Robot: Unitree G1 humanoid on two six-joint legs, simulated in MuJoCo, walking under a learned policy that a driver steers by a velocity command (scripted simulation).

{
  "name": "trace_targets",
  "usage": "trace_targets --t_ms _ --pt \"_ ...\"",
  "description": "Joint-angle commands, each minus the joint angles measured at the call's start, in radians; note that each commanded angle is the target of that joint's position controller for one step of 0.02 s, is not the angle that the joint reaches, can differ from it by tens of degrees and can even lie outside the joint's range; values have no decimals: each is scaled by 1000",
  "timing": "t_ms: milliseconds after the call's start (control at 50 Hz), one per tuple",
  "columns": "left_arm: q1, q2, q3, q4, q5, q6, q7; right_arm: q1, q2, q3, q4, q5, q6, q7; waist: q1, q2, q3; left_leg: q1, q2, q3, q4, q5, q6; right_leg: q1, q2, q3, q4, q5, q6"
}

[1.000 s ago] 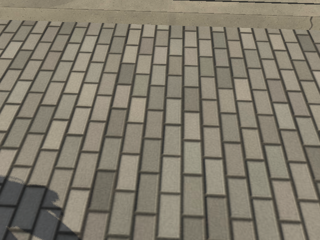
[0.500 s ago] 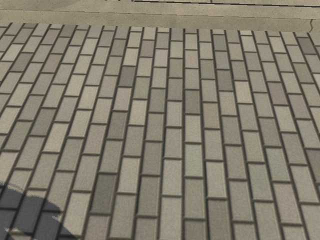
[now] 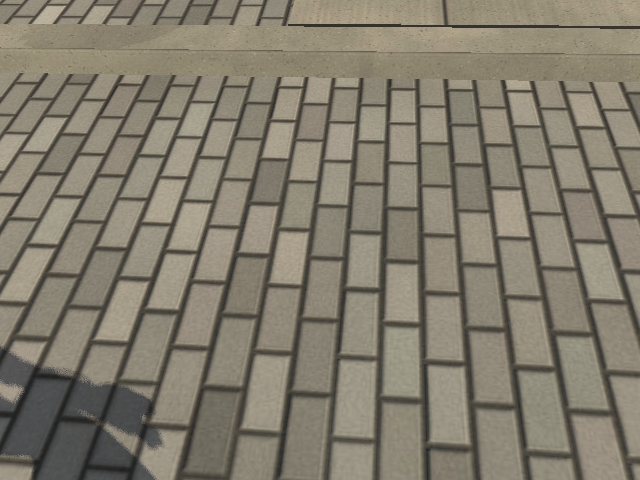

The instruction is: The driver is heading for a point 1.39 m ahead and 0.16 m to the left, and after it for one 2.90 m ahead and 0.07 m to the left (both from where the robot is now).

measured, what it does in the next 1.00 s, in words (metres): walks ahead: left foot, then right foot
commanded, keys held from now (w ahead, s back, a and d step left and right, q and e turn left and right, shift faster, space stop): w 1.00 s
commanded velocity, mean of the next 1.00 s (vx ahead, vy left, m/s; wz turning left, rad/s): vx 0.48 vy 0.00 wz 0.00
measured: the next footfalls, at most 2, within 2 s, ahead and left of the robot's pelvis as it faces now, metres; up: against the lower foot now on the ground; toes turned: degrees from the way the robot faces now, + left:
left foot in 0.32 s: +0.36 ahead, +0.14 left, +0.00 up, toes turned +3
right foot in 0.86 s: +0.68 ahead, -0.10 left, +0.00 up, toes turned -3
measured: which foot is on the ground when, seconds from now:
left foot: up 0.00-0.30, down 0.32-0.88, up 0.90-1.00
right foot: down 0.00-0.34, up 0.36-0.84, down 0.86-1.00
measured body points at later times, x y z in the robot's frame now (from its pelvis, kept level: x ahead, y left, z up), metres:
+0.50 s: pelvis +0.28 +0.06 +0.00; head +0.30 +0.06 +0.45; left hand +0.34 +0.32 -0.14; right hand +0.35 -0.21 -0.14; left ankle +0.32 +0.13 -0.74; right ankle +0.24 -0.10 -0.65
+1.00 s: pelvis +0.58 -0.01 -0.01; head +0.61 -0.02 +0.44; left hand +0.68 +0.25 -0.13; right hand +0.62 -0.28 -0.15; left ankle +0.49 +0.14 -0.65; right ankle +0.64 -0.10 -0.74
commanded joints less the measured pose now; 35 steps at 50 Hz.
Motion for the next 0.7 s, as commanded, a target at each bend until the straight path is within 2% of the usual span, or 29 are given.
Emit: trace_targets --t_ms 20,60,100,160,200,240,260,280,300,320,340,360,380,400,420,440,460,480,520,560,600,660,700 --pt "42 101 0 -33 8 -3 8 -77 -53 -18 -69 -12 -11 15 0 -121 95 -283 71 -12 -61 118 -17 132 -240 236 -236 291 -118" --pt "59 127 2 -37 11 5 24 -159 -26 -10 -106 -15 -2 16 9 -100 113 -289 64 9 -176 170 -45 107 -232 188 -254 370 -129" --pt "61 143 3 -49 12 10 34 -259 -4 3 -146 -14 -2 19 27 -97 135 -236 40 35 -341 249 -56 52 -211 142 -280 369 -124" --pt "115 157 10 -41 3 12 39 -352 -6 10 -181 -7 -3 30 48 -113 159 -168 7 65 -483 320 -47 50 -223 113 -309 353 -127" --pt "132 155 15 -34 -7 15 41 -387 -16 11 -204 -3 -6 40 40 -113 175 -170 5 50 -540 321 -22 112 -252 104 -294 390 -123" --pt "118 166 24 -38 -8 23 42 -379 -39 3 -215 -3 -13 50 8 -118 149 -132 -9 47 -580 285 9 188 -277 88 -234 528 -107" --pt "101 180 30 -45 -5 27 43 -337 -62 -8 -209 -4 -15 51 -25 -135 107 -62 -32 57 -580 258 26 218 -285 81 -174 694 -96" --pt "86 195 37 -51 -1 35 44 -256 -91 -23 -191 -4 -14 49 -73 -160 39 49 -65 76 -564 226 45 237 -284 71 -75 884 -85" --pt "66 189 36 -59 5 45 44 -94 -129 -47 -142 -2 -10 42 -155 -163 -56 247 -98 97 -568 220 71 203 -250 41 113 993 -63" --pt "55 171 26 -77 13 48 41 86 -171 -67 -95 -5 -3 32 -228 -140 -166 545 -12 -1 -539 203 114 8 -214 30 366 834 -35" --pt "188 28 -12 -93 11 30 24 221 -263 -88 -64 -32 0 28 -168 118 -354 943 273 -504 -614 -43 291 -399 -28 25 803 276 32" --pt "156 41 -12 -78 -8 -4 13 208 -193 -63 -56 -30 2 30 -173 162 -406 937 340 -802 -829 -161 310 -523 37 186 987 -247 17" --pt "39 128 15 -125 -41 -25 9 97 -144 -46 -67 -21 -7 31 -149 136 -212 783 302 -663 -859 -175 246 -627 -27 192 1051 -210 -6" --pt "-35 150 19 -150 -49 -34 16 -6 -102 -33 -91 -22 -14 33 -114 51 -103 600 271 -505 -883 -86 211 -614 -87 161 1015 -113 -20" --pt "-65 148 27 -153 -37 -31 27 -71 -65 -21 -96 -32 -23 40 -74 -11 -33 437 231 -380 -911 32 188 -563 -130 140 946 -38 -20" --pt "-40 133 34 -149 -24 -16 35 -101 -38 -13 -94 -42 -31 44 -32 10 -15 335 191 -289 -936 98 165 -485 -167 146 885 8 -21" --pt "-13 106 33 -144 -19 -1 38 -103 -26 -9 -86 -45 -32 49 -10 31 -10 277 167 -243 -958 116 162 -435 -178 146 851 21 -19" --pt "-3 86 32 -144 -18 12 40 -87 -30 -9 -74 -42 -33 47 -1 35 2 241 157 -208 -978 136 169 -423 -184 137 819 21 -15" --pt "-57 91 35 -172 -11 24 44 -43 -67 -15 -55 -41 -34 33 1 29 40 210 153 -166 -1015 172 185 -474 -197 123 739 72 7" --pt "-154 108 40 -211 0 24 44 5 -96 -20 -42 -41 -32 15 -19 10 66 246 156 -150 -1031 204 188 -567 -205 119 613 179 33" --pt "-227 101 39 -236 3 18 37 43 -102 -20 -36 -38 -26 2 -39 5 69 283 139 -111 -1027 246 167 -588 -192 106 468 302 43" --pt "-345 81 27 -266 -5 9 23 105 -116 -22 -23 -27 -20 -6 -78 7 78 315 117 -57 -1026 259 141 -538 -146 61 279 418 46" --pt "-407 80 21 -285 -11 7 12 152 -119 -24 -6 -21 -14 -8 -100 7 90 377 134 -54 -1010 255 139 -540 -130 55 214 421 45"
Keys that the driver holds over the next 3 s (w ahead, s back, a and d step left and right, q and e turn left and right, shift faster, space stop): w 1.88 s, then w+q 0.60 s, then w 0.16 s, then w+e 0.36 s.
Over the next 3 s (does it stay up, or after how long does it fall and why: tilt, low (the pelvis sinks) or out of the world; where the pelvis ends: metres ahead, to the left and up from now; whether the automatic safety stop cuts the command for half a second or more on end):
stays up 1.70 0.13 -0.02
